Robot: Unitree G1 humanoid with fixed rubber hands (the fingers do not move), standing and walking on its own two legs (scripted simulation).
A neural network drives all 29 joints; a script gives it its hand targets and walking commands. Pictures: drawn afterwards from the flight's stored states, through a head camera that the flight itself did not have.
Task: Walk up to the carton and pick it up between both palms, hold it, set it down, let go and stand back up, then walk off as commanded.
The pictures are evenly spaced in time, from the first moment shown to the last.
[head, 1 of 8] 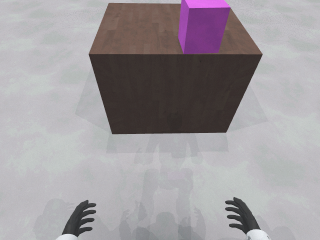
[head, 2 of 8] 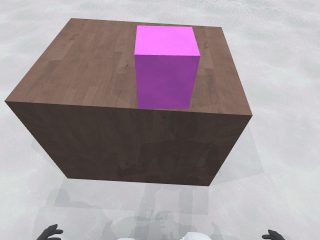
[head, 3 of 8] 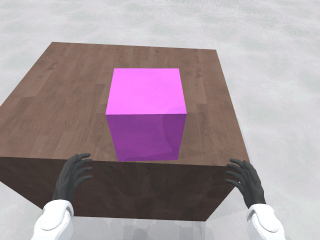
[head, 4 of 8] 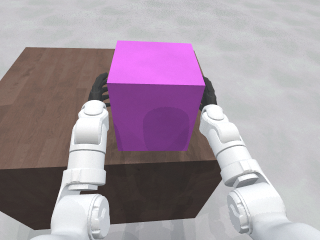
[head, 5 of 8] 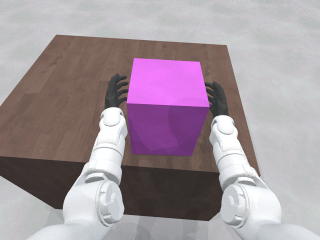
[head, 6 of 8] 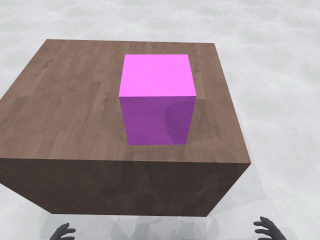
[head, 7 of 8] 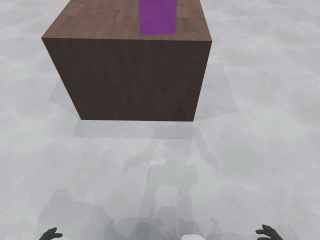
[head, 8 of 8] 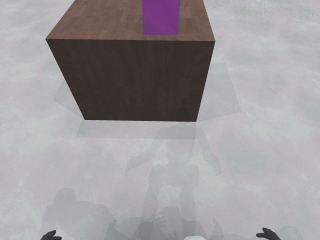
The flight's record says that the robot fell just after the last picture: no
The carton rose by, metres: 0.26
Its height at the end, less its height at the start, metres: +0.00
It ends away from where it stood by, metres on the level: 0.06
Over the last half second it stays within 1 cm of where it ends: yes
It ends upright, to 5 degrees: yes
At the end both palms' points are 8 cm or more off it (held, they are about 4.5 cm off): yes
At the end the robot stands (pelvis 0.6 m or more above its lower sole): yes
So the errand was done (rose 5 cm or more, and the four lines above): yes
